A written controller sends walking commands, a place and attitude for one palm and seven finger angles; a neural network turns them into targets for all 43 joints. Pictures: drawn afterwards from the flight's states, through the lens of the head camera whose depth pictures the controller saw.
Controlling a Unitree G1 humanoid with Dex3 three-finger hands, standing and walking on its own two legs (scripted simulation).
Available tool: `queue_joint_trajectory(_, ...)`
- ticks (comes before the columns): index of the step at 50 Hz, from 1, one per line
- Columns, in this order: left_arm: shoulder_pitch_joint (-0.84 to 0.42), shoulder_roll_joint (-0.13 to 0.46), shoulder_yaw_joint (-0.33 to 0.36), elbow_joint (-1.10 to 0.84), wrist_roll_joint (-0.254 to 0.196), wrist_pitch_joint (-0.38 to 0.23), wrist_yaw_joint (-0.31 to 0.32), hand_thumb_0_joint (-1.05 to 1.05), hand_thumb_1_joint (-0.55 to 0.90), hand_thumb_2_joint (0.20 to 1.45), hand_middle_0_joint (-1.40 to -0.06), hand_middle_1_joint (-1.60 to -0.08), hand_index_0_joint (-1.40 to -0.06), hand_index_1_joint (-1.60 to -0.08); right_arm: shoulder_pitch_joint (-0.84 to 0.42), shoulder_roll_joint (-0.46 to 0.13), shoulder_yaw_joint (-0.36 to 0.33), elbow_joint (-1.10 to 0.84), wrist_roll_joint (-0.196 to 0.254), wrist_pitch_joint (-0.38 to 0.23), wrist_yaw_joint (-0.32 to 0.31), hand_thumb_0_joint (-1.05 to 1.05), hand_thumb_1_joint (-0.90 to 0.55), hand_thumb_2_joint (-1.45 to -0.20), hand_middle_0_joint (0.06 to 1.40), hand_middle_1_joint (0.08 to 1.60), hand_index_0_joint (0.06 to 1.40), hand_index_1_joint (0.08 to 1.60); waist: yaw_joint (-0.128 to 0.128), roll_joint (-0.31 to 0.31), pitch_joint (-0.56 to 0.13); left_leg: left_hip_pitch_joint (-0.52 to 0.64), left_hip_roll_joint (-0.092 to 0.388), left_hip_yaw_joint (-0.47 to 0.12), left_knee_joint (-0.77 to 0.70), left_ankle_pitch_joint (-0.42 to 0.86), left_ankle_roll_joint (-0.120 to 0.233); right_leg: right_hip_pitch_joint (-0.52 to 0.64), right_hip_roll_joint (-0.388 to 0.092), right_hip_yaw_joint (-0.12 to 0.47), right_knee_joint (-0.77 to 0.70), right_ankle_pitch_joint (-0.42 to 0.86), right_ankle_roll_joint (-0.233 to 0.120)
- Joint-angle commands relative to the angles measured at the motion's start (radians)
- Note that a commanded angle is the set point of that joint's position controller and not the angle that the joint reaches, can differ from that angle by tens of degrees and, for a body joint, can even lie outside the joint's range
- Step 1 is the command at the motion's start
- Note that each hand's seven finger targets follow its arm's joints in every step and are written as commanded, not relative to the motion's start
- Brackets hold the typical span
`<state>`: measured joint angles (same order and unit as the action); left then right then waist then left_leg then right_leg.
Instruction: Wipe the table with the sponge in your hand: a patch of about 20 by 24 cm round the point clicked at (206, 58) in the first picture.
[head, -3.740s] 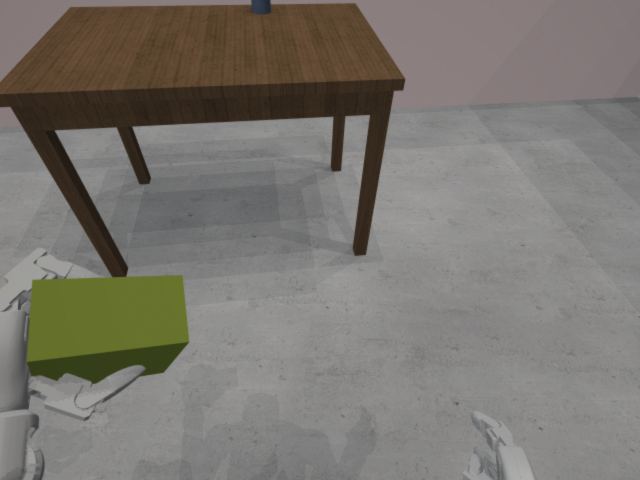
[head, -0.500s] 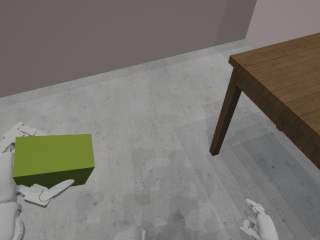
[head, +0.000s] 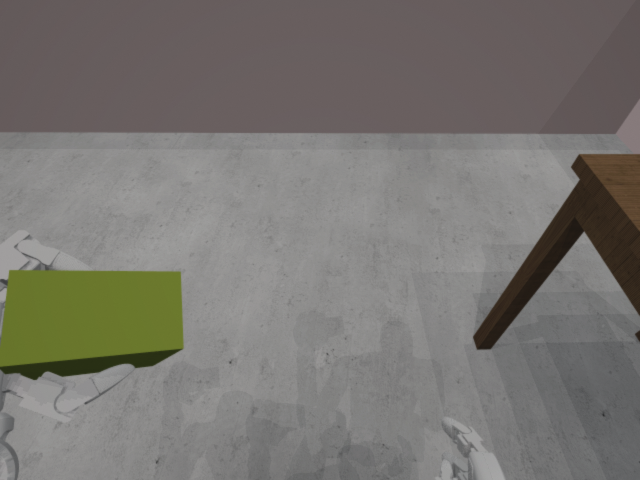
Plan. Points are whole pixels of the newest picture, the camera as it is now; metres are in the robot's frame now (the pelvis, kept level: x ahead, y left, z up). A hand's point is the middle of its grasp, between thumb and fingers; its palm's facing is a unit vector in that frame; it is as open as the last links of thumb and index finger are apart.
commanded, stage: walk to a spot facing it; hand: left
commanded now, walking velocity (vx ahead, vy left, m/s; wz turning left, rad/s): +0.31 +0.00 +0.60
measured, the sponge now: (119, 326) +0.21 +0.21 +0.16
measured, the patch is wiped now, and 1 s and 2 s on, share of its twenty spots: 0.00 0.00 0.00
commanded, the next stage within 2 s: turn to face it in 1.24 s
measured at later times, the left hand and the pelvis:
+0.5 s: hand out of the picture +0.15 +0.29 +0.17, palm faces +0.65 -0.65 -0.40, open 10.7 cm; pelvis +0.01 +0.00 -0.02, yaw +17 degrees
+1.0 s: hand (51, 317) +0.21 +0.27 +0.17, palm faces +0.69 -0.57 -0.45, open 10.7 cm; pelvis +0.12 -0.03 +0.00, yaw +28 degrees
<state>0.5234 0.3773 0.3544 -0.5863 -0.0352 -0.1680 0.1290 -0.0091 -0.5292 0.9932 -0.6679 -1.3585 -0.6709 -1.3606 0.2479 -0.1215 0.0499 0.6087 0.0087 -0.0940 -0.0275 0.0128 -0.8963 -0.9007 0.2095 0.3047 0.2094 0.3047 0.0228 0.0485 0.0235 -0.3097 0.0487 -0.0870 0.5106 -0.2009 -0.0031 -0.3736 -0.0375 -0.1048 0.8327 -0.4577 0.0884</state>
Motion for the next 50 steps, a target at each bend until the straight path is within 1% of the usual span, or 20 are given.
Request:
queue_joint_trajectory(1, -0.167, 0.106, 0.068, -0.083, -0.007, -0.031, 0.018, 0.0, 0.1, 1.3, -1.2, -1.6, -1.2, -1.6, -0.135, -0.186, -0.074, -0.135, -0.006, -0.043, -0.036, 0.0, -0.9, -0.9, 0.2, 0.3, 0.2, 0.3, 0.006, 0.152, -0.047, -0.187, 0.129, -0.183, -0.189, -0.414, 0.14, 0.276, 0.056, -0.045, -0.289, -0.022, -0.028)
queue_joint_trajectory(2, -0.186, 0.108, 0.059, -0.075, 0.001, -0.026, 0.014, 0.0, 0.1, 1.3, -1.2, -1.6, -1.2, -1.6, -0.144, -0.172, -0.071, -0.134, -0.003, -0.037, -0.035, 0.0, -0.9, -0.9, 0.2, 0.3, 0.2, 0.3, 0.022, 0.06, -0.045, -0.292, 0.068, -0.115, -0.016, -0.419, 0.103, 0.367, -0.014, 0.026, -0.441, -0.02, -0.065)
queue_joint_trajectory(4, -0.235, 0.223, 0.11, -0.104, -0.008, -0.014, 0.021, 0.0, 0.1, 1.3, -1.2, -1.6, -1.2, -1.6, -0.181, -0.158, -0.071, -0.144, -0.01, -0.034, -0.038, 0.0, -0.9, -0.9, 0.2, 0.3, 0.2, 0.3, 0.023, -0.345, -0.004, -0.513, -0.072, 0.076, 0.648, -0.359, -0.014, 0.304, -0.469, 0.6, -0.7, -0.165, -0.232)
queue_joint_trajectory(5, -0.271, 0.22, 0.115, -0.154, -0.007, -0.026, 0.029, 0.0, 0.1, 1.3, -1.2, -1.6, -1.2, -1.6, -0.188, -0.183, -0.077, -0.137, -0.033, -0.041, -0.034, 0.0, -0.9, -0.9, 0.2, 0.3, 0.2, 0.3, 0.006, -0.253, -0.027, -0.478, -0.024, 0.034, 0.784, -0.265, -0.029, 0.227, -0.486, 0.561, -0.699, -0.161, -0.244)
queue_joint_trajectory(7, -0.185, 0.184, 0.092, -0.13, -0.01, -0.041, 0.015, 0.0, 0.1, 1.3, -1.2, -1.6, -1.2, -1.6, -0.172, -0.186, -0.088, -0.128, -0.019, -0.025, -0.03, 0.0, -0.9, -0.9, 0.2, 0.3, 0.2, 0.3, -0.012, -0.213, 0.032, -0.43, 0.012, 0.061, 0.862, -0.137, -0.056, 0.138, -0.373, 0.332, -0.669, -0.021, -0.194)
queue_joint_trajectory(10, -0.177, 0.191, 0.112, -0.153, 0.001, -0.05, 0.026, 0.0, 0.1, 1.3, -1.2, -1.6, -1.2, -1.6, -0.19, -0.178, -0.086, -0.137, -0.017, -0.012, -0.049, 0.0, -0.9, -0.9, 0.2, 0.3, 0.2, 0.3, -0.009, -0.168, 0.011, -0.37, 0.033, 0.123, 0.694, -0.142, -0.057, 0.217, -0.331, 0.107, -0.612, 0.232, -0.179)
queue_joint_trajectory(17, -0.101, 0.17, 0.135, -0.2, -0.009, -0.048, 0.073, 0.0, 0.1, 1.3, -1.2, -1.6, -1.2, -1.6, -0.131, -0.165, -0.103, -0.207, -0.021, -0.019, -0.046, 0.0, -0.9, -0.9, 0.2, 0.3, 0.2, 0.3, 0.038, -0.266, -0.092, -0.169, -0.005, 0.29, 0.18, -0.219, -0.014, 0.346, -0.349, 0.036, -0.482, 0.481, -0.206)
queue_joint_trajectory(20, -0.152, 0.151, 0.106, -0.249, -0.012, -0.049, 0.089, 0.0, 0.1, 1.3, -1.2, -1.6, -1.2, -1.6, -0.074, -0.176, -0.113, -0.208, -0.016, -0.02, -0.051, 0.0, -0.9, -0.9, 0.2, 0.3, 0.2, 0.3, -0.034, -0.154, -0.192, 0.141, -0.075, 0.339, -0.055, -0.097, 0.007, 0.26, -0.282, -0.074, -0.145, 0.546, -0.14)
queue_joint_trajectory(21, -0.17, 0.145, 0.097, -0.28, -0.009, -0.069, 0.091, 0.0, 0.1, 1.3, -1.2, -1.6, -1.2, -1.6, -0.064, -0.198, -0.123, -0.213, -0.008, -0.021, -0.054, 0.0, -0.9, -0.9, 0.2, 0.3, 0.2, 0.3, -0.064, 0.056, -0.234, 0.364, 0.026, 0.172, -0.091, -0.013, 0.062, 0.062, -0.218, -0.115, 0.129, 0.459, -0.086)
queue_joint_trajectory(22, -0.163, 0.134, 0.088, -0.31, -0.006, -0.093, 0.089, 0.0, 0.1, 1.3, -1.2, -1.6, -1.2, -1.6, -0.085, -0.224, -0.128, -0.217, -0.008, -0.026, -0.043, 0.0, -0.9, -0.9, 0.2, 0.3, 0.2, 0.3, -0.048, 0.368, -0.223, 0.513, 0.32, -0.274, -0.14, 0.359, 0.212, -0.252, -0.051, -0.094, 0.402, -0.125, -0.022)
queue_joint_trajectory(23, -0.213, 0.172, 0.101, -0.286, 0.017, -0.117, 0.085, 0.0, 0.1, 1.3, -1.2, -1.6, -1.2, -1.6, -0.08, -0.208, -0.121, -0.208, 0.0, -0.041, -0.026, 0.0, -0.9, -0.9, 0.2, 0.3, 0.2, 0.3, -0.05, 0.258, -0.176, 0.506, 0.391, -0.438, -0.164, 0.48, 0.279, -0.366, -0.043, 0.007, 0.529, -0.196, -0.057)
queue_joint_trajectory(25, -0.108, 0.21, 0.159, -0.199, 0.018, -0.098, 0.055, 0.0, 0.1, 1.3, -1.2, -1.6, -1.2, -1.6, -0.104, -0.22, -0.133, -0.175, 0.014, -0.031, -0.016, 0.0, -0.9, -0.9, 0.2, 0.3, 0.2, 0.3, -0.038, 0.164, -0.149, 0.322, 0.368, -0.357, -0.173, 0.153, 0.302, -0.399, -0.118, 0.101, 0.559, -0.071, -0.042)
queue_joint_trajectory(30, -0.068, 0.155, 0.128, -0.327, 0.004, -0.12, 0.038, 0.0, 0.1, 1.3, -1.2, -1.6, -1.2, -1.6, -0.118, -0.171, -0.103, -0.147, 0.005, -0.073, -0.018, 0.0, -0.9, -0.9, 0.2, 0.3, 0.2, 0.3, -0.01, 0.208, -0.107, 0.106, 0.219, -0.027, -0.245, 0.035, 0.191, -0.216, -0.112, 0.007, 0.241, 0.117, -0.025)
queue_joint_trajectory(38, -0.18, 0.103, 0.068, -0.029, 0.012, -0.073, 0.027, 0.0, 0.1, 1.3, -1.2, -1.6, -1.2, -1.6, -0.122, -0.17, -0.087, -0.107, -0.002, -0.054, -0.056, 0.0, -0.9, -0.9, 0.2, 0.3, 0.2, 0.3, -0.002, 0.058, -0.091, -0.012, 0.152, 0.085, -0.027, -0.221, 0.115, 0.218, 0.005, -0.107, -0.317, 0.138, -0.027)
queue_joint_trajectory(39, -0.216, 0.124, 0.068, -0.033, 0.018, -0.064, 0.029, 0.0, 0.1, 1.3, -1.2, -1.6, -1.2, -1.6, -0.127, -0.159, -0.081, -0.105, 0.0, -0.046, -0.056, 0.0, -0.9, -0.9, 0.2, 0.3, 0.2, 0.3, -0.002, -0.045, -0.101, -0.099, 0.1, 0.116, 0.184, -0.246, 0.09, 0.3, -0.077, 0.01, -0.415, 0.084, -0.064)
queue_joint_trajectory(40, -0.232, 0.176, 0.092, -0.023, 0.03, -0.054, 0.035, 0.0, 0.1, 1.3, -1.2, -1.6, -1.2, -1.6, -0.124, -0.133, -0.076, -0.112, -0.001, -0.035, -0.052, 0.0, -0.9, -0.9, 0.2, 0.3, 0.2, 0.3, 0.002, -0.349, -0.108, -0.333, -0.019, 0.191, 0.516, -0.349, 0.04, 0.415, -0.325, 0.4, -0.545, -0.009, -0.173)
queue_joint_trajectory(41, -0.267, 0.218, 0.125, -0.054, 0.012, -0.054, 0.041, 0.0, 0.1, 1.3, -1.2, -1.6, -1.2, -1.6, -0.175, -0.17, -0.081, -0.133, -0.007, -0.047, -0.049, 0.0, -0.9, -0.9, 0.2, 0.3, 0.2, 0.3, 0.02, -0.404, -0.093, -0.438, -0.044, 0.095, 0.735, -0.375, 0.014, 0.386, -0.475, 0.636, -0.637, -0.039, -0.25)
queue_joint_trajectory(43, -0.275, 0.238, 0.145, -0.106, 0.004, -0.078, 0.033, 0.0, 0.1, 1.3, -1.2, -1.6, -1.2, -1.6, -0.188, -0.185, -0.088, -0.11, -0.008, -0.039, -0.038, 0.0, -0.9, -0.9, 0.2, 0.3, 0.2, 0.3, 0.004, -0.231, -0.026, -0.418, 0.026, 0.036, 0.852, -0.235, -0.007, 0.253, -0.45, 0.541, -0.641, -0.107, -0.253)
queue_joint_trajectory(45, -0.193, 0.202, 0.136, -0.137, 0.01, -0.093, 0.029, 0.0, 0.1, 1.3, -1.2, -1.6, -1.2, -1.6, -0.194, -0.17, -0.077, -0.11, -0.007, -0.018, -0.035, 0.0, -0.9, -0.9, 0.2, 0.3, 0.2, 0.3, -0.003, -0.156, -0.017, -0.384, 0.05, 0.075, 0.813, -0.173, -0.03, 0.22, -0.384, 0.261, -0.606, 0.1, -0.219)
queue_joint_trajectory(50, -0.063, 0.202, 0.177, -0.2, -0.002, -0.092, 0.054, 0.0, 0.1, 1.3, -1.2, -1.6, -1.2, -1.6, -0.155, -0.169, -0.096, -0.162, -0.011, -0.002, -0.035, 0.0, -0.9, -0.9, 0.2, 0.3, 0.2, 0.3, 0.001, -0.16, -0.078, -0.239, 0.054, 0.197, 0.423, -0.132, -0.027, 0.261, -0.35, 0.032, -0.544, 0.372, -0.208)
